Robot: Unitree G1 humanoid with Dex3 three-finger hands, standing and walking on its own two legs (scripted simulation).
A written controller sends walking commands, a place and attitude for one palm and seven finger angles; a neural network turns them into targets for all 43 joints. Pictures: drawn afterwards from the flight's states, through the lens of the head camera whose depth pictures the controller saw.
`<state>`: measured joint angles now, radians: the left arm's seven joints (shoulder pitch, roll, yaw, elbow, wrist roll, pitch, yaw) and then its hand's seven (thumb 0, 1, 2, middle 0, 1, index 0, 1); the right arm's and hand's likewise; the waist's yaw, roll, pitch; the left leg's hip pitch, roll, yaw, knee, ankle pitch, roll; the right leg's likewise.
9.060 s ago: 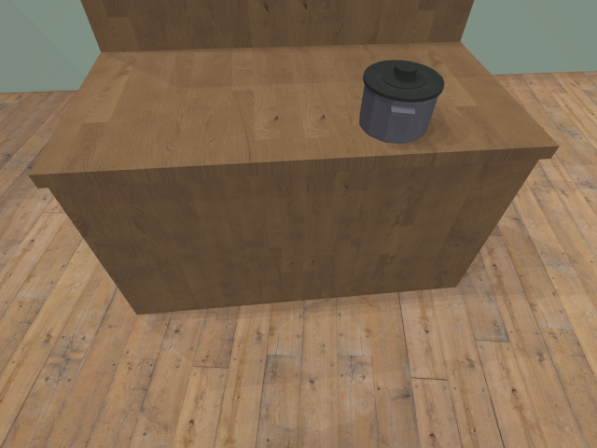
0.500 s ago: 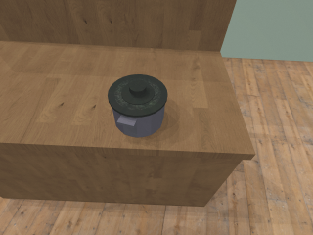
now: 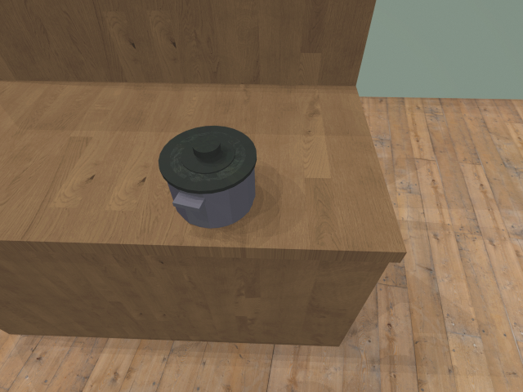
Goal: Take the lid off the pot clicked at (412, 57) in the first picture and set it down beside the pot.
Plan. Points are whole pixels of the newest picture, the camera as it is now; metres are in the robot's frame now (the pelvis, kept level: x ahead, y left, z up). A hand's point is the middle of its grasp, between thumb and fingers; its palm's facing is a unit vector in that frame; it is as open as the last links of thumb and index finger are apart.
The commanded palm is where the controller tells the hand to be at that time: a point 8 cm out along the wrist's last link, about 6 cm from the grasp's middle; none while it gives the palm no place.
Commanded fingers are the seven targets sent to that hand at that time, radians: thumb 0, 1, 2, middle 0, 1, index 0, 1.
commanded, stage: come to a stop and stand still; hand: left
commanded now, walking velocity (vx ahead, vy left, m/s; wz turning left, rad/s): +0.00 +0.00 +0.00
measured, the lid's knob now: (206, 146) +0.52 +0.13 +0.09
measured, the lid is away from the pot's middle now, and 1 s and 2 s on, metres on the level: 0.00 0.00 0.00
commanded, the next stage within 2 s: look again from close up in 0.02 s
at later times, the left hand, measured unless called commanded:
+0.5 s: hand out of the picture +0.00 +0.23 -0.19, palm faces +0.01 -0.98 -0.17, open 7.4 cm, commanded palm none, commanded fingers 0.00 0.90 0.90 -0.20 -0.30 -0.20 -0.30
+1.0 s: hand out of the picture -0.05 +0.27 -0.18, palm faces -0.01 -0.98 -0.17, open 7.4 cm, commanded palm none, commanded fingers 0.00 0.90 0.90 -0.20 -0.30 -0.20 -0.30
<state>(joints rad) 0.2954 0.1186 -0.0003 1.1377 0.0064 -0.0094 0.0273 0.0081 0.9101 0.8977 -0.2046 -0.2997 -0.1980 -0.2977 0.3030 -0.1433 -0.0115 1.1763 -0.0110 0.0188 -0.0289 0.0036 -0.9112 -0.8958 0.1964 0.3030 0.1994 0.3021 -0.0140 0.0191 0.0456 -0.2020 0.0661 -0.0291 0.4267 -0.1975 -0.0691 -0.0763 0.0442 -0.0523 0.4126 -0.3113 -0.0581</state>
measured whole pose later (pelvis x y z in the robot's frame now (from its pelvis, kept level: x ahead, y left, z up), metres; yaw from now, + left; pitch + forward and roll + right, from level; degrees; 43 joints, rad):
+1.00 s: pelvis -0.02 +0.09 +0.00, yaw -1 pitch -1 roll -1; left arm 0.38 0.19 -0.02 1.06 0.02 0.00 0.04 0.00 0.91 0.90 -0.20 -0.30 -0.19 -0.30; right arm 0.26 -0.16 -0.01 1.06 0.00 -0.01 -0.01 0.00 -0.92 -0.90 0.20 0.30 0.20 0.30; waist 0.01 -0.04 0.03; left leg -0.27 -0.08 0.06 0.45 -0.17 0.11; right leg -0.14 -0.07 0.01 0.43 -0.29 0.04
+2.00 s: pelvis +0.05 +0.00 -0.01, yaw -1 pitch +1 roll +0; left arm 0.33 0.11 0.00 1.06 0.02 -0.05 0.06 0.01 0.91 0.90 -0.20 -0.30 -0.20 -0.30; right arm 0.23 -0.15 -0.03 1.09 0.01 0.01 -0.05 0.01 -0.93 -0.90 0.20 0.30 0.20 0.30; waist 0.01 -0.01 0.05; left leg -0.28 0.02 0.04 0.63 -0.44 0.00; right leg -0.09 0.04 -0.06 0.51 -0.38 -0.03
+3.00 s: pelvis +0.05 +0.00 +0.00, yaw -1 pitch -1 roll +0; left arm 0.28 0.17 -0.02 1.01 0.01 -0.01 0.04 0.01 0.91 0.90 -0.20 -0.30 -0.20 -0.30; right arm 0.25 -0.17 -0.01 1.08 -0.01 0.00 -0.01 0.01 -0.91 -0.90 0.20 0.30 0.20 0.30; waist -0.01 0.02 0.05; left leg -0.21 -0.01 0.07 0.48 -0.26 0.03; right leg -0.18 -0.01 -0.03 0.49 -0.29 -0.01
